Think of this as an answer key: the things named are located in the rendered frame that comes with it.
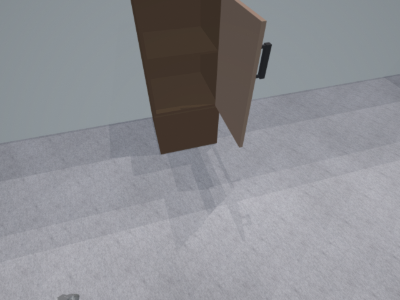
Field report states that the handle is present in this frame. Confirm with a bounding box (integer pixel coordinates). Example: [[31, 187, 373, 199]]
[[256, 42, 272, 79]]

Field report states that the cupboard door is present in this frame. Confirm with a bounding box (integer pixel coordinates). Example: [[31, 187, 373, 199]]
[[215, 0, 267, 148]]

